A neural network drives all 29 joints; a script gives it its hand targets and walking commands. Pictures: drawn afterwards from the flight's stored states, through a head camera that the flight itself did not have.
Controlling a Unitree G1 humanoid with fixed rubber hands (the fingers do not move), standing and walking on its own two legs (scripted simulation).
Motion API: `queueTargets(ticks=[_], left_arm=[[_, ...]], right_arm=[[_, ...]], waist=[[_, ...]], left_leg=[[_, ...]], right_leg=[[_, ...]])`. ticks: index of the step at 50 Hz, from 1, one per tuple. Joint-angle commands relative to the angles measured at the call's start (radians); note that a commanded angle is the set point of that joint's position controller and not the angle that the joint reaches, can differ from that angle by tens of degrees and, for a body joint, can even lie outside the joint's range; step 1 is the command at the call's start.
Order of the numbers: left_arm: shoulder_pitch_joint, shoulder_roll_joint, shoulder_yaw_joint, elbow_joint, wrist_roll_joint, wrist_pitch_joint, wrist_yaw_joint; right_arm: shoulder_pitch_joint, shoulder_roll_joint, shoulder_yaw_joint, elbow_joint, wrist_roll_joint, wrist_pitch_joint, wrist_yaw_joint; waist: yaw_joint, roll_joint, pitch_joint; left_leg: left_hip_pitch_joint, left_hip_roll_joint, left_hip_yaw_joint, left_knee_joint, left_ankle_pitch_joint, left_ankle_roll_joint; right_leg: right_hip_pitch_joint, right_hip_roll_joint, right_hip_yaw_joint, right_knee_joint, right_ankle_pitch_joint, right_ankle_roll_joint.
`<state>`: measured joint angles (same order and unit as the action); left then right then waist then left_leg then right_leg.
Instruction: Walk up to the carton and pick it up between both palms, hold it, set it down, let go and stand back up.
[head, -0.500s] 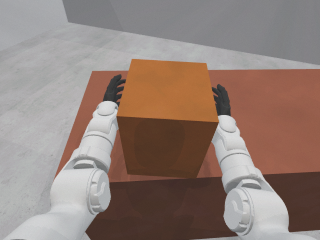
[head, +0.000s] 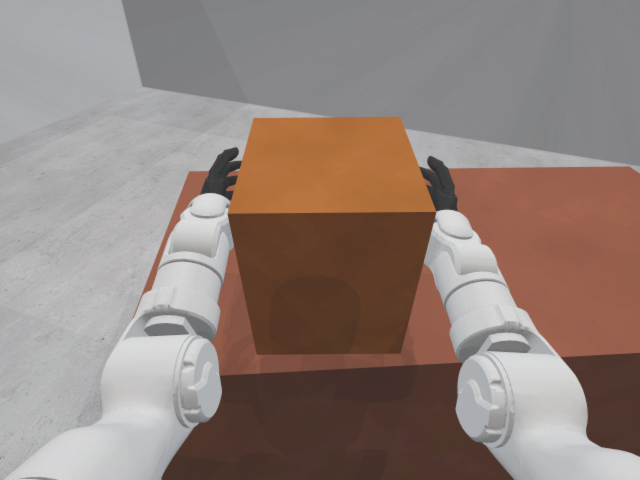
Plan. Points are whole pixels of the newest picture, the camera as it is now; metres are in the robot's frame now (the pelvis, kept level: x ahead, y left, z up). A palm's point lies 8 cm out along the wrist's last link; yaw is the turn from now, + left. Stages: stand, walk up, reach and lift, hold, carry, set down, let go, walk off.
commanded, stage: reach and lift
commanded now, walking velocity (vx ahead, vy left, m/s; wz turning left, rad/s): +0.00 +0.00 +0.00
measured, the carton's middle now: (327, 236) +0.40 +0.00 +0.15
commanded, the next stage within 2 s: hold in 1.26 s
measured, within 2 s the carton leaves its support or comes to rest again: neither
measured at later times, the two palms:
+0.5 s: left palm (211, 194) +0.38 +0.15 +0.23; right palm (446, 198) +0.38 -0.14 +0.23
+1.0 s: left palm (213, 185) +0.38 +0.15 +0.24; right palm (452, 186) +0.38 -0.15 +0.24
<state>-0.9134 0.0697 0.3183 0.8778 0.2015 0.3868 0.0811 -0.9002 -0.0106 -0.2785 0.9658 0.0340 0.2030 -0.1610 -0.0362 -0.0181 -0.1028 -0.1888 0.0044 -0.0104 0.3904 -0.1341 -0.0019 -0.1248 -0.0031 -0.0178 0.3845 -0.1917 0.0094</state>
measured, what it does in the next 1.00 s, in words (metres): stands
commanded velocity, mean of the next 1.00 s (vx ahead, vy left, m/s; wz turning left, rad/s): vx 0.00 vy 0.00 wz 0.00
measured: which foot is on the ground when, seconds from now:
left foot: down 0.00-1.00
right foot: down 0.00-1.00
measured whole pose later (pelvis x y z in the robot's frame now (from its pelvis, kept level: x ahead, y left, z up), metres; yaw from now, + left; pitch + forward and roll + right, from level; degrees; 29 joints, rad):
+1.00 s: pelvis +0.00 +0.00 +0.00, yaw +0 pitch -5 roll -1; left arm -0.87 0.03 0.32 0.52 0.20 0.71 0.11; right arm -0.98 -0.11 -0.08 0.86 0.27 0.42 -0.19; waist -0.06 -0.02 -0.10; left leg -0.17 0.00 -0.01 0.39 -0.14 0.00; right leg -0.11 0.00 -0.02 0.38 -0.19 0.01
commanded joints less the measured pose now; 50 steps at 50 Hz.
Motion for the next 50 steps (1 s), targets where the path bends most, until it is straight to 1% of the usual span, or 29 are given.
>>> queueTargets(ticks=[1, 3, 4, 7, 9, 11, 12, 13, 14, 15, 16, 17, 21, 23, 24, 28, 29, 31, 32, 34, 36, 40, 41, 44, 46, 47, 48, 49, 50], left_arm=[[-0.906, -0.631, -0.294, -0.292, -0.111, -0.028, -0.173], [-0.843, -0.632, -0.274, -0.297, -0.094, -0.01, -0.166], [-0.794, -0.646, -0.297, -0.339, -0.087, 0.008, -0.158], [-0.78, -0.636, -0.298, -0.333, -0.093, 0.034, -0.159], [-0.751, -0.627, -0.271, -0.272, -0.088, 0.054, -0.169], [-0.758, -0.647, -0.325, -0.384, -0.107, 0.065, -0.171], [-0.739, -0.667, -0.334, -0.384, -0.109, 0.072, -0.16], [-0.77, -0.669, -0.346, -0.405, -0.129, 0.073, -0.162], [-0.783, -0.689, -0.388, -0.453, -0.142, 0.078, -0.15], [-0.803, -0.708, -0.414, -0.492, -0.156, 0.087, -0.141], [-0.817, -0.707, -0.424, -0.523, -0.161, 0.091, -0.132], [-0.833, -0.688, -0.42, -0.561, -0.163, 0.094, -0.131], [-0.772, -0.645, -0.405, -0.534, -0.13, 0.147, -0.126], [-0.771, -0.646, -0.392, -0.507, -0.12, 0.169, -0.131], [-0.788, -0.629, -0.388, -0.526, -0.118, 0.169, -0.133], [-0.793, -0.649, -0.389, -0.491, -0.132, 0.19, -0.127], [-0.789, -0.667, -0.408, -0.517, -0.142, 0.194, -0.126], [-0.847, -0.682, -0.431, -0.557, -0.168, 0.197, -0.121], [-0.839, -0.657, -0.393, -0.491, -0.146, 0.202, -0.122], [-0.841, -0.672, -0.412, -0.533, -0.161, 0.203, -0.119], [-0.848, -0.705, -0.469, -0.59, -0.176, 0.201, -0.109], [-0.81, -0.684, -0.454, -0.595, -0.178, 0.221, -0.107], [-0.817, -0.667, -0.445, -0.609, -0.176, 0.223, -0.111], [-0.76, -0.628, -0.384, -0.477, -0.126, 0.26, -0.135], [-0.792, -0.606, -0.355, -0.496, -0.11, 0.26, -0.148], [-0.799, -0.628, -0.398, -0.535, -0.142, 0.261, -0.147], [-0.827, -0.651, -0.42, -0.605, -0.163, 0.253, -0.141], [-0.855, -0.65, -0.427, -0.581, -0.177, 0.255, -0.139], [-0.871, -0.639, -0.42, -0.583, -0.177, 0.255, -0.138]], right_arm=[[-0.917, 0.593, 0.295, -0.212, 0.083, -0.046, 0.103], [-0.899, 0.604, 0.332, -0.211, 0.097, -0.032, 0.107], [-0.878, 0.575, 0.353, -0.226, 0.111, -0.021, 0.108], [-0.849, 0.556, 0.362, -0.215, 0.136, -0.005, 0.098], [-0.893, 0.552, 0.362, -0.263, 0.137, -0.005, 0.093], [-0.87, 0.569, 0.39, -0.298, 0.164, 0.003, 0.079], [-0.898, 0.572, 0.42, -0.325, 0.187, 0.009, 0.082], [-0.927, 0.577, 0.429, -0.368, 0.188, 0.009, 0.076], [-0.901, 0.568, 0.432, -0.354, 0.21, 0.019, 0.079], [-0.936, 0.578, 0.456, -0.413, 0.228, 0.017, 0.079], [-0.887, 0.577, 0.449, -0.37, 0.239, 0.033, 0.08], [-0.872, 0.593, 0.463, -0.375, 0.243, 0.042, 0.077], [-0.838, 0.571, 0.471, -0.333, 0.261, 0.08, 0.08], [-0.835, 0.554, 0.435, -0.301, 0.251, 0.098, 0.081], [-0.864, 0.57, 0.457, -0.32, 0.265, 0.099, 0.086], [-0.956, 0.57, 0.453, -0.379, 0.272, 0.105, 0.085], [-0.906, 0.565, 0.441, -0.354, 0.269, 0.115, 0.083], [-0.977, 0.573, 0.465, -0.402, 0.288, 0.113, 0.086], [-1.009, 0.571, 0.453, -0.391, 0.276, 0.115, 0.089], [-0.989, 0.584, 0.459, -0.401, 0.284, 0.126, 0.086], [-0.967, 0.569, 0.473, -0.422, 0.309, 0.127, 0.083], [-0.924, 0.57, 0.508, -0.419, 0.348, 0.158, 0.072], [-0.905, 0.577, 0.517, -0.432, 0.346, 0.169, 0.066], [-0.908, 0.541, 0.469, -0.383, 0.327, 0.193, 0.053], [-0.899, 0.542, 0.453, -0.339, 0.327, 0.208, 0.054], [-0.903, 0.546, 0.473, -0.382, 0.338, 0.208, 0.052], [-0.925, 0.566, 0.496, -0.431, 0.365, 0.203, 0.055], [-0.953, 0.555, 0.484, -0.441, 0.355, 0.21, 0.052], [-0.982, 0.568, 0.496, -0.465, 0.368, 0.211, 0.051]], waist=[[-0.035, 0.03, -0.372], [-0.007, 0.016, -0.358], [-0.007, 0.033, -0.404], [-0.026, 0.031, -0.37], [-0.027, -0.012, -0.338], [-0.044, 0.02, -0.391], [-0.02, 0.034, -0.404], [-0.034, 0.014, -0.436], [-0.037, 0.067, -0.445], [-0.033, 0.058, -0.484], [-0.041, 0.084, -0.467], [-0.03, 0.059, -0.462], [-0.028, 0.053, -0.375], [-0.047, 0.048, -0.328], [-0.027, 0.04, -0.35], [-0.016, 0.038, -0.374], [-0.036, 0.055, -0.361], [-0.032, 0.055, -0.398], [-0.018, 0.027, -0.36], [-0.032, 0.034, -0.385], [-0.041, 0.096, -0.47], [-0.033, 0.078, -0.447], [-0.037, 0.06, -0.442], [-0.045, 0.031, -0.31], [-0.032, 0.032, -0.29], [-0.049, 0.043, -0.345], [-0.038, 0.055, -0.428], [-0.048, 0.055, -0.426], [-0.036, 0.046, -0.444]], left_leg=[[0.256, -0.042, 0.027, -0.097, 0.072, -0.008], [0.263, -0.038, 0.03, -0.089, 0.126, -0.002], [0.304, -0.034, 0.035, -0.082, 0.193, -0.017], [0.303, -0.035, 0.026, -0.075, 0.182, -0.019], [0.274, -0.039, 0.024, -0.077, 0.144, -0.003], [0.297, -0.043, 0.024, -0.055, 0.224, -0.017], [0.299, -0.037, 0.025, -0.063, 0.22, -0.02], [0.305, -0.04, 0.024, -0.053, 0.213, -0.016], [0.327, -0.032, 0.019, -0.049, 0.232, -0.036], [0.338, -0.033, 0.015, -0.034, 0.27, -0.039], [0.352, -0.028, 0.015, -0.03, 0.278, -0.051], [0.348, -0.03, 0.018, -0.026, 0.287, -0.043], [0.313, -0.035, 0.017, -0.042, 0.202, -0.036], [0.279, -0.032, 0.017, -0.054, 0.125, -0.029], [0.285, -0.035, 0.021, -0.058, 0.107, -0.021], [0.254, -0.034, 0.023, -0.066, 0.065, -0.018], [0.26, -0.025, 0.017, -0.074, 0.064, -0.028], [0.266, -0.024, 0.02, -0.066, 0.065, -0.03], [0.24, -0.03, 0.021, -0.074, 0.023, -0.014], [0.251, -0.03, 0.015, -0.062, 0.06, -0.017], [0.292, -0.024, 0.011, -0.045, 0.132, -0.046], [0.315, -0.027, 0.003, -0.03, 0.209, -0.045], [0.315, -0.031, 0.007, -0.027, 0.204, -0.038], [0.24, -0.036, 0.008, -0.051, 0.093, -0.02], [0.214, -0.039, 0.015, -0.075, 0.035, -0.012], [0.225, -0.038, 0.016, -0.064, 0.054, -0.021], [0.254, -0.032, 0.01, -0.056, 0.108, -0.03], [0.258, -0.034, 0.007, -0.053, 0.083, -0.031], [0.255, -0.036, 0.006, -0.042, 0.111, -0.024]], right_leg=[[0.051, 0.047, -0.02, -0.135, 0.106, 0.032], [0.065, 0.053, -0.021, -0.132, 0.145, 0.031], [0.079, 0.065, -0.03, -0.123, 0.194, 0.028], [0.073, 0.064, -0.026, -0.133, 0.179, 0.033], [0.076, 0.061, -0.024, -0.145, 0.147, 0.035], [0.128, 0.063, -0.017, -0.127, 0.246, 0.039], [0.105, 0.065, -0.014, -0.128, 0.219, 0.04], [0.123, 0.069, -0.017, -0.128, 0.22, 0.039], [0.077, 0.073, -0.019, -0.126, 0.198, 0.032], [0.09, 0.083, -0.026, -0.125, 0.218, 0.029], [0.058, 0.085, -0.024, -0.123, 0.218, 0.032], [0.071, 0.084, -0.019, -0.129, 0.219, 0.036], [0.041, 0.079, -0.025, -0.14, 0.132, 0.035], [0.02, 0.074, -0.022, -0.145, 0.071, 0.034], [0.017, 0.072, -0.025, -0.146, 0.048, 0.036], [0.004, 0.071, -0.024, -0.142, 0.018, 0.033], [-0.003, 0.07, -0.019, -0.14, 0.031, 0.025], [-0.003, 0.078, -0.024, -0.136, 0.026, 0.027], [-0.023, 0.073, -0.022, -0.148, -0.021, 0.03], [-0.007, 0.075, -0.019, -0.143, 0.03, 0.031], [0.003, 0.085, -0.023, -0.125, 0.088, 0.024], [0.029, 0.088, -0.019, -0.125, 0.158, 0.036], [0.025, 0.087, -0.017, -0.134, 0.154, 0.039], [0.01, 0.074, -0.013, -0.152, 0.074, 0.046], [0.015, 0.07, -0.009, -0.156, 0.02, 0.043], [0.039, 0.072, -0.007, -0.144, 0.059, 0.042], [0.043, 0.08, -0.008, -0.13, 0.095, 0.039], [0.026, 0.077, -0.008, -0.133, 0.086, 0.044], [0.03, 0.079, -0.004, -0.13, 0.108, 0.045]])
